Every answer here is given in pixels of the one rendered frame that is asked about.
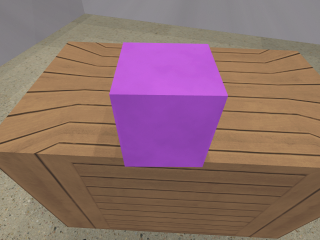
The carton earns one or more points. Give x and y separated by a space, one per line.
167 100

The pedestal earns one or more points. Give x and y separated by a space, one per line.
260 177

